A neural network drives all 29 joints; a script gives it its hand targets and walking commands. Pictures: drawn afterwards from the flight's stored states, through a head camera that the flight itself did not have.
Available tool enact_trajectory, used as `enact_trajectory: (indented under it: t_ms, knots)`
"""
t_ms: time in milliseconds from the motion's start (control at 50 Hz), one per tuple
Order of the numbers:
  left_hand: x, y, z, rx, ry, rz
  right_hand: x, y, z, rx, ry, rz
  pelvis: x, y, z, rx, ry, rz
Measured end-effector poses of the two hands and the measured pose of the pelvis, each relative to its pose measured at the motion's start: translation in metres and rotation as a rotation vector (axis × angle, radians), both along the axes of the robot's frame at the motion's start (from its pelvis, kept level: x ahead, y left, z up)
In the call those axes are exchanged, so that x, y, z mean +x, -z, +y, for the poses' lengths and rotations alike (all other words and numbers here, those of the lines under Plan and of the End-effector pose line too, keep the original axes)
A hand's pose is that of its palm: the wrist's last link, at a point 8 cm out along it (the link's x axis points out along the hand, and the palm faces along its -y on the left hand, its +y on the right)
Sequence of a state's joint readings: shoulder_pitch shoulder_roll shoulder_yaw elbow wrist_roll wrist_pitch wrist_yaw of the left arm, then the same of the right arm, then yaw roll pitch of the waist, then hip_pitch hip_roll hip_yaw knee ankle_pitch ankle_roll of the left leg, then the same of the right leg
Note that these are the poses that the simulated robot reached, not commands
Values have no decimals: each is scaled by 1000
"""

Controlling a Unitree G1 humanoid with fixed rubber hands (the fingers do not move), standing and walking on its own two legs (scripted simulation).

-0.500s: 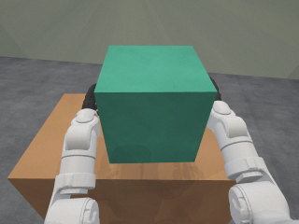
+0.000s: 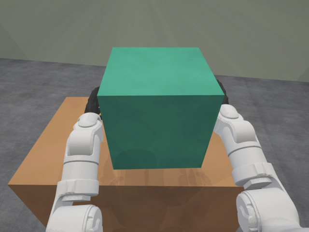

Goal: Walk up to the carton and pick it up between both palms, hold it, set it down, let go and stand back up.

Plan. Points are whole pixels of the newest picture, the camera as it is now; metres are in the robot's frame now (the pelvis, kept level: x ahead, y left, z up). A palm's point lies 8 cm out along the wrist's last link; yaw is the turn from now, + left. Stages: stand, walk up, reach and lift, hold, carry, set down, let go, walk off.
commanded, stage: hold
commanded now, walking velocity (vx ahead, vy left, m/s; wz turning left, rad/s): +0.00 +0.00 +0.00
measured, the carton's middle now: (156, 107) +0.40 +0.00 +0.18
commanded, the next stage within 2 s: set down in 0.42 s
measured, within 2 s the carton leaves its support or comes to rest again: neither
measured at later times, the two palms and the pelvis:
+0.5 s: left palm (93, 116) +0.37 +0.16 +0.18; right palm (219, 106) +0.38 -0.16 +0.20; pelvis +0.00 +0.00 +0.00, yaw +0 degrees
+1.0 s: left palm (95, 116) +0.40 +0.17 +0.16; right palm (210, 107) +0.42 -0.16 +0.16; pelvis +0.02 +0.00 +0.00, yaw +0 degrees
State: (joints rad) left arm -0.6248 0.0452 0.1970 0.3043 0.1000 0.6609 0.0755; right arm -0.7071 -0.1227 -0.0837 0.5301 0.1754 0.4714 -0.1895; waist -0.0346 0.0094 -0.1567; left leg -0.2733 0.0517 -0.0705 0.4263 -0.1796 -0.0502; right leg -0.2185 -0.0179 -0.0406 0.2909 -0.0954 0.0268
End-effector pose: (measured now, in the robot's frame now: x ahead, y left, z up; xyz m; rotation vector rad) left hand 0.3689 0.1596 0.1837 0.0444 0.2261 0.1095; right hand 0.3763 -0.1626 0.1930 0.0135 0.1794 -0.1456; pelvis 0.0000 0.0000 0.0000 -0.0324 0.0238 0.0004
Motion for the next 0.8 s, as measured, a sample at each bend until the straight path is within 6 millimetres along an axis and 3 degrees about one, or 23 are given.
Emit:
enact_trajectory:
  t_ms: [440,640,800]
  knots:
    - [1,2,0,-1,0,3,1,2,0,-1,0,3,0,0,0,0,-1,-2]
    - [-1,-7,6,-6,-15,-74,4,-15,7,-3,-13,-72,-1,0,-2,2,-2,-30]
    - [10,15,14,-21,-48,-73,23,3,15,-10,-46,-76,1,-1,-4,5,-2,-30]
